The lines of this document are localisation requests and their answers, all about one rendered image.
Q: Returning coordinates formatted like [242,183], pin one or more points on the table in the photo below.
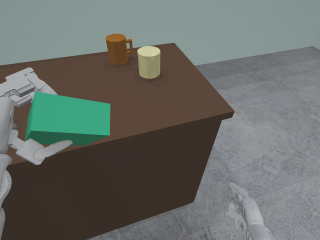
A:
[162,131]

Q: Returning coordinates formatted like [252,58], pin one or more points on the robot left forearm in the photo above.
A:
[5,186]

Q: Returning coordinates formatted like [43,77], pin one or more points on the sponge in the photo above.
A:
[53,118]

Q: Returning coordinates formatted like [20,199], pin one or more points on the left robot hand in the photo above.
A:
[19,90]

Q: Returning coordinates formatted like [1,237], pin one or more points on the right robot hand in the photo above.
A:
[247,212]

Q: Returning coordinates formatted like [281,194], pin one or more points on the robot right forearm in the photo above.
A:
[258,232]

